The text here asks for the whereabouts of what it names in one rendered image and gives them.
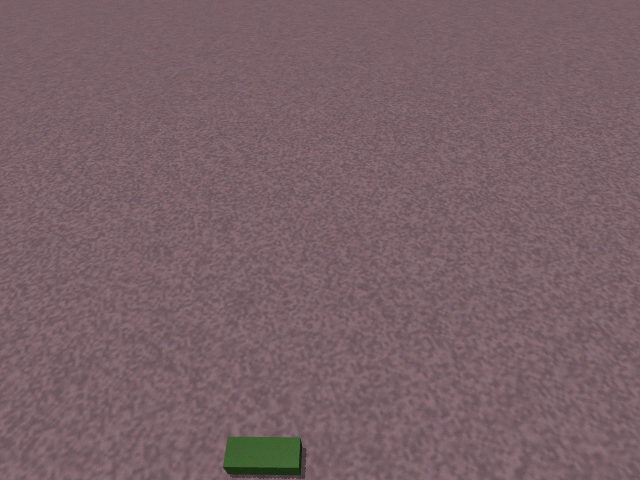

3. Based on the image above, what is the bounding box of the carton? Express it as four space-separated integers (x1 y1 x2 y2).
223 437 302 475

